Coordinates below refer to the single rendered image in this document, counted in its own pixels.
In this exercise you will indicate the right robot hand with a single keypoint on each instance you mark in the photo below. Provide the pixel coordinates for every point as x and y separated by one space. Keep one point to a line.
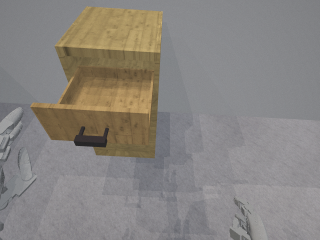
253 227

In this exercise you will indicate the handle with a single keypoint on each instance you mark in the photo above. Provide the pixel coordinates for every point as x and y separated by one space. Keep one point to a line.
91 141

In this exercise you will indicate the cabinet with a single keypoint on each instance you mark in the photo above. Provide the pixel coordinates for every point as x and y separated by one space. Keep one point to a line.
117 38

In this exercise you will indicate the left robot hand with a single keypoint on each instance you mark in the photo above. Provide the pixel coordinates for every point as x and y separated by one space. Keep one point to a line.
10 127

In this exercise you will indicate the drawer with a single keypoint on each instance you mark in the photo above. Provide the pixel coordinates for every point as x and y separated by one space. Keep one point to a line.
97 98

